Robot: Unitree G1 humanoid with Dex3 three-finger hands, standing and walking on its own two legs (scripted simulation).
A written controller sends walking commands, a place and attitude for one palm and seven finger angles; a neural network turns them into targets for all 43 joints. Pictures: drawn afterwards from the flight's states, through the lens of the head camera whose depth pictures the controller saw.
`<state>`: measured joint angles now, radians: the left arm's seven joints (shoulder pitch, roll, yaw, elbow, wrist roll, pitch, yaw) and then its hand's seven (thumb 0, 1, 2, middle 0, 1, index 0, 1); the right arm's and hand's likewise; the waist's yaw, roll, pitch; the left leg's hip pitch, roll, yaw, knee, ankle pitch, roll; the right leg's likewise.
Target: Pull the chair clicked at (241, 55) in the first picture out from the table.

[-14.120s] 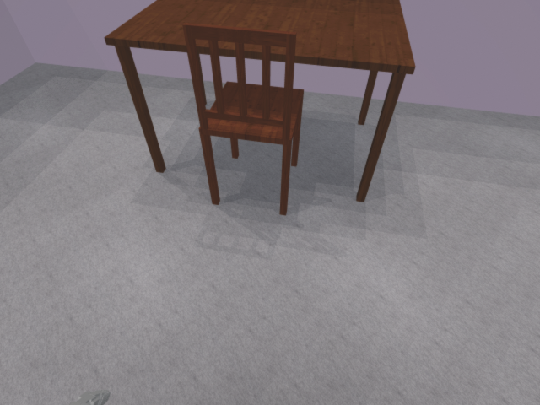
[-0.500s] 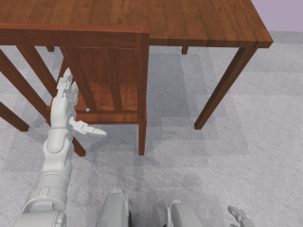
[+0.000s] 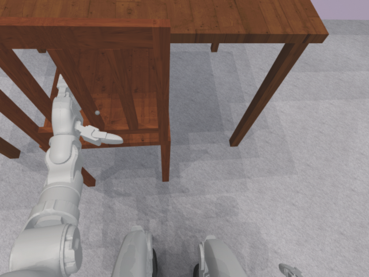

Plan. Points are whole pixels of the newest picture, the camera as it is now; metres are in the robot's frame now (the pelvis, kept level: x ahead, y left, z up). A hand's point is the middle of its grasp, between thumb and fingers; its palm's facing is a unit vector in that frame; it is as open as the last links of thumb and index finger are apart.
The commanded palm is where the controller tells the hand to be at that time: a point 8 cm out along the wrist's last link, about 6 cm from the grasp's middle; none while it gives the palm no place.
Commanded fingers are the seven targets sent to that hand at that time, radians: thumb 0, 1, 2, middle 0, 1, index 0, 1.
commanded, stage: push the fingers through the gap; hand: left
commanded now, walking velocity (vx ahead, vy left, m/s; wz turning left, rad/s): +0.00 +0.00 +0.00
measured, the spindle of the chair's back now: (83, 96) +0.49 +0.21 +0.04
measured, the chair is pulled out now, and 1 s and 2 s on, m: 0.00 0.00 0.05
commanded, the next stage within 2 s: hook a spindle and tug to test in 0.36 s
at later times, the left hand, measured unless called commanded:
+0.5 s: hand (95, 114) +0.45 +0.18 +0.03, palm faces +0.07 -1.00 -0.03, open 16.9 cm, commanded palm +0.42 +0.22 +0.03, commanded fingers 0.00 -0.50 0.30 -0.11 -0.24 -0.11 -0.24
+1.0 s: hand (92, 112) +0.45 +0.19 +0.03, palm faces +0.11 -0.99 -0.02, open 12.4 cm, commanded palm +0.43 +0.21 +0.03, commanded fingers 0.00 0.23 0.61 -0.50 -1.45 -0.50 -1.45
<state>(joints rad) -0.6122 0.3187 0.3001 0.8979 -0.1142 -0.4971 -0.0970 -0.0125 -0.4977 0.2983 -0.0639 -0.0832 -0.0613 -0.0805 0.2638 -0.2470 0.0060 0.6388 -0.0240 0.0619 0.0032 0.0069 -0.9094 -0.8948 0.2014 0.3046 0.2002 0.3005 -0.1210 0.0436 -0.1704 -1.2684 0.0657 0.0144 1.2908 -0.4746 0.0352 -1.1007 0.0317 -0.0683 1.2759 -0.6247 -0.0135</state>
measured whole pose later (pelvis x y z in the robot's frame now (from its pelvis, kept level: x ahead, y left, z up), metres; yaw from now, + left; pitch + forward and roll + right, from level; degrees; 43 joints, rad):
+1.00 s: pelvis +0.00 +0.00 +0.00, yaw +0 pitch +26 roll -4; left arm -0.61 0.32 0.29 0.90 -0.13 -0.51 -0.09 -0.01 -0.24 0.41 -0.38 -1.09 -0.36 -1.09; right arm 0.28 -0.24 0.00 0.64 -0.02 0.10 0.02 0.01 -0.91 -0.89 0.20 0.30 0.20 0.30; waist -0.11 0.04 -0.17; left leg -1.26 0.06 0.01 1.28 -0.48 0.03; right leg -1.09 0.03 -0.08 1.26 -0.63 -0.02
